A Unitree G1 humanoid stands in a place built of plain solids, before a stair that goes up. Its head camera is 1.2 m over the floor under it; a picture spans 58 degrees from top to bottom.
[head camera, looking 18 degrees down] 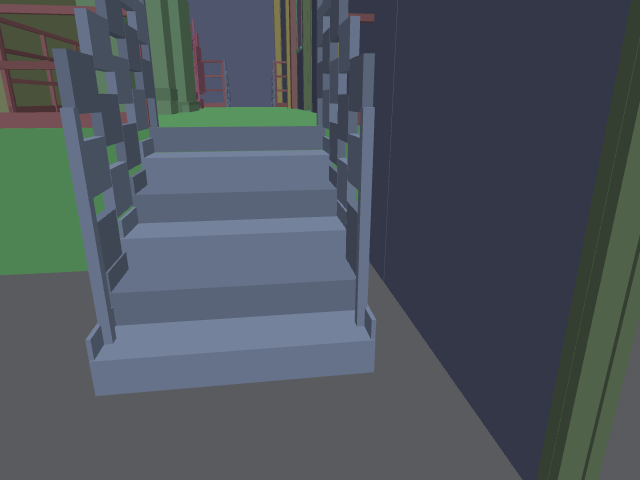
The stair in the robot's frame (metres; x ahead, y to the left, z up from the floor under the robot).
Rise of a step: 0.17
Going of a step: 0.30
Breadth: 1.22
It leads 8 degrees to the left of straight ahead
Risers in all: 6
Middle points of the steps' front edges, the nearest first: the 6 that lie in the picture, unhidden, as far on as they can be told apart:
1.63 0.35 0.17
1.93 0.39 0.34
2.22 0.44 0.51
2.52 0.48 0.68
2.82 0.52 0.85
3.11 0.56 1.02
